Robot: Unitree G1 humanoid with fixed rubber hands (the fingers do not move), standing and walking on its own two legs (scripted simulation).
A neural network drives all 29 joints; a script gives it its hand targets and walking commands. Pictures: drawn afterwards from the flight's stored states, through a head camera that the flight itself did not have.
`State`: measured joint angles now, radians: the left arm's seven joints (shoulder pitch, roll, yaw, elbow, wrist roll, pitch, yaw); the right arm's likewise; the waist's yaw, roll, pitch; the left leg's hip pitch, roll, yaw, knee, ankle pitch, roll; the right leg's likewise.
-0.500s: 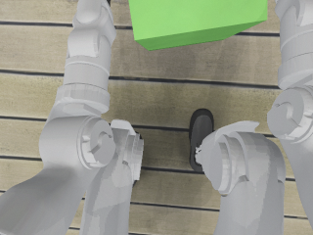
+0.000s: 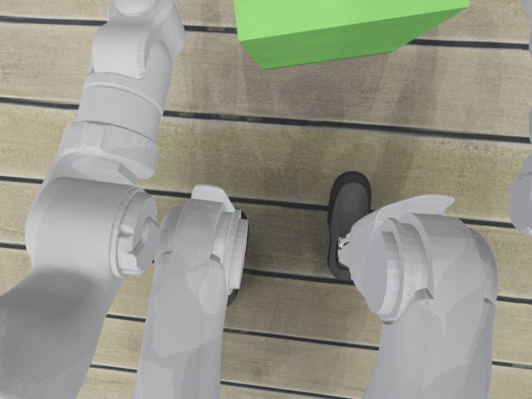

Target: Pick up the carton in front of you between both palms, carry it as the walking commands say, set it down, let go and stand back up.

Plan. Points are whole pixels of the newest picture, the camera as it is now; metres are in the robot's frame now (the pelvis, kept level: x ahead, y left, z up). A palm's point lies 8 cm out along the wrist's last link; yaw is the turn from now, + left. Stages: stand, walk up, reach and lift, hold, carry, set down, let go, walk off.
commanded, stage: set down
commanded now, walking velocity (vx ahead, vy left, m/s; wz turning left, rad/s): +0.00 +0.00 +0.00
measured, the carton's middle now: out of the picture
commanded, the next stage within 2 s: let go in 0.92 s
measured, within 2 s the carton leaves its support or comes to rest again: neither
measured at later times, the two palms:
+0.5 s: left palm out of the picture +0.56 +0.09 +0.01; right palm out of the picture +0.56 -0.30 +0.01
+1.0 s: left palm out of the picture +0.55 +0.10 +0.16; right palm out of the picture +0.55 -0.30 +0.16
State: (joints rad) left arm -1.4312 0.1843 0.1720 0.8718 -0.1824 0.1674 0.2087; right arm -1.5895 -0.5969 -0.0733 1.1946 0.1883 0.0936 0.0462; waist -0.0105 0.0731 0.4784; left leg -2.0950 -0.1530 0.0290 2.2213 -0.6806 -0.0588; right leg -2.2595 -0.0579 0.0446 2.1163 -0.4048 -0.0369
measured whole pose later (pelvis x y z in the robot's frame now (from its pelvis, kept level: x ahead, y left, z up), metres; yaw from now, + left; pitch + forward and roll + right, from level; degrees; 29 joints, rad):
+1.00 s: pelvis +0.05 -0.02 +0.26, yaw -4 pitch +44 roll +5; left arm -1.00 0.08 0.36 0.68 0.02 0.20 0.11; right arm -1.21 -0.41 -0.28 0.97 -0.10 0.19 0.10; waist 0.04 0.01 -0.02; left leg -1.53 -0.06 -0.02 1.21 -0.45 -0.05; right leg -1.67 0.01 0.04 1.15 -0.24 -0.04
